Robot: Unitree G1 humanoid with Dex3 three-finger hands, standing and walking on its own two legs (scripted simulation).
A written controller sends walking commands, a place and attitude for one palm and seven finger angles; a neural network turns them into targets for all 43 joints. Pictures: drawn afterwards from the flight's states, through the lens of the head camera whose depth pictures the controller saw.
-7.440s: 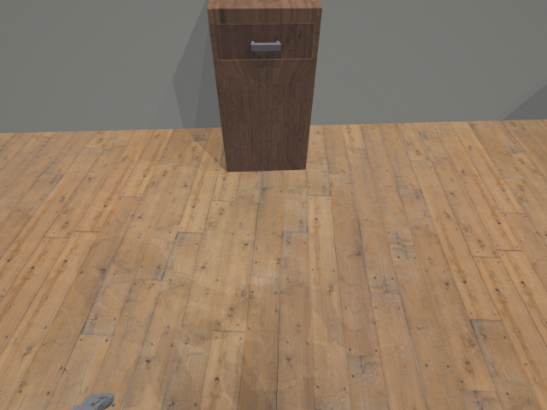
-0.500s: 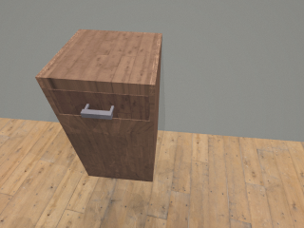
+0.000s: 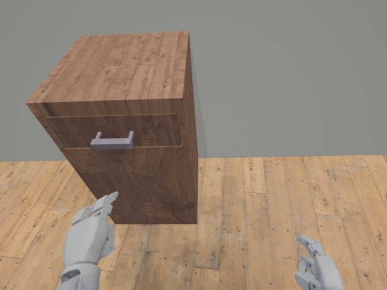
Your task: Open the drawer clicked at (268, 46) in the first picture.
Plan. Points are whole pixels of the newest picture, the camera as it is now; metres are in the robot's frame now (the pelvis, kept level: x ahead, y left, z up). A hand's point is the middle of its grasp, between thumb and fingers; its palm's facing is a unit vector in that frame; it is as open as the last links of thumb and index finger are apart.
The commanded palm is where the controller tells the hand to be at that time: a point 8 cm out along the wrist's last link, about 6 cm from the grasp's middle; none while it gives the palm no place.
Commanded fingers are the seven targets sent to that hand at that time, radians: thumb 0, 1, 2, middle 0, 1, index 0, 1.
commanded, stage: raise the hand with hooked fingers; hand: left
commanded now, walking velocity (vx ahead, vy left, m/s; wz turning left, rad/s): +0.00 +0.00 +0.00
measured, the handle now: (113, 139) +0.55 +0.28 -0.04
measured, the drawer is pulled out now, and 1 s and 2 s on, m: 0.00 0.00 0.00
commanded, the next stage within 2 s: move the hooked fingers above the handle in 1.60 s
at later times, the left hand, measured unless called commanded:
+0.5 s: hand (99, 234) +0.23 +0.21 +0.01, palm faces +0.03 -0.08 -1.00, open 10.8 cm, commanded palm +0.20 +0.22 +0.06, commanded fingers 0.00 -0.06 0.49 -0.27 -0.92 -0.27 -0.92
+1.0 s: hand (82, 199) +0.28 +0.24 +0.07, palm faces +0.08 -0.08 -0.99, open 13.5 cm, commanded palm +0.26 +0.24 +0.12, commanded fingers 0.00 -0.50 0.30 -0.30 -1.20 -0.30 -1.20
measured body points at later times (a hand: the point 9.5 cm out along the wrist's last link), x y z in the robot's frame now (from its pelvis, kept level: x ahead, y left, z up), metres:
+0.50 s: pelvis +0.00 -0.04 -0.01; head +0.04 -0.07 +0.43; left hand +0.23 +0.21 +0.07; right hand +0.21 -0.22 -0.13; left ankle -0.03 +0.10 -0.72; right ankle +0.02 -0.11 -0.72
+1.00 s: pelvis +0.00 +0.01 +0.01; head +0.01 -0.03 +0.46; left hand +0.27 +0.24 +0.12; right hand +0.21 -0.22 -0.09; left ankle -0.03 +0.11 -0.72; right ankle +0.02 -0.11 -0.72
